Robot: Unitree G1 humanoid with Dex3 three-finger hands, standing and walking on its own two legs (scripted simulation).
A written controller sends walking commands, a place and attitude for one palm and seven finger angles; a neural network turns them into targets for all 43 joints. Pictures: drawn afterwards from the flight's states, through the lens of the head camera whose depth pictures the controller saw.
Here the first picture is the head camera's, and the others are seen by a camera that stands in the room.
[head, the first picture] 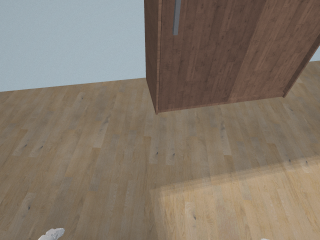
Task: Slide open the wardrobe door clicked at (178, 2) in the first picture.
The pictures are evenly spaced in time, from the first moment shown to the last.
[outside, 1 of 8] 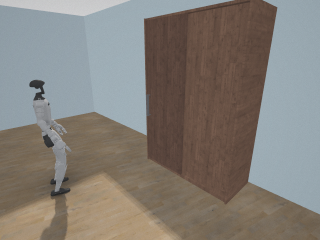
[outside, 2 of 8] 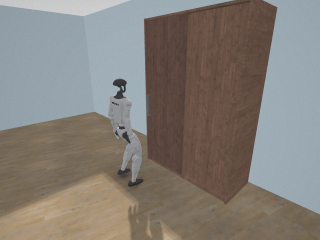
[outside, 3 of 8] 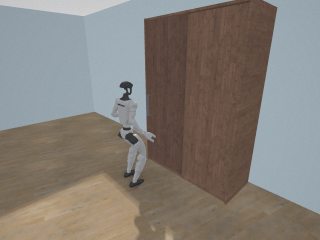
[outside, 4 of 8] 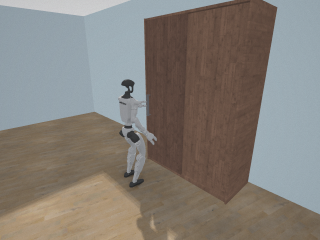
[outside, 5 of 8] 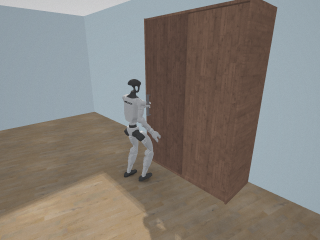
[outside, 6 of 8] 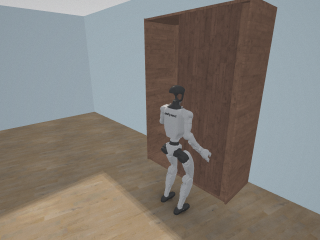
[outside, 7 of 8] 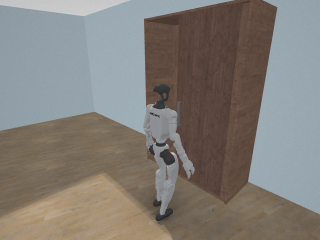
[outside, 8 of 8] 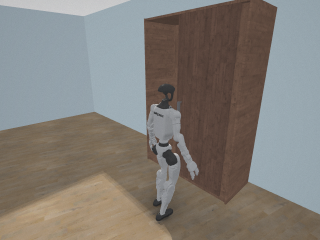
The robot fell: no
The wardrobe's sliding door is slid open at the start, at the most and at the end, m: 0.00 0.56 0.56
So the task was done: yes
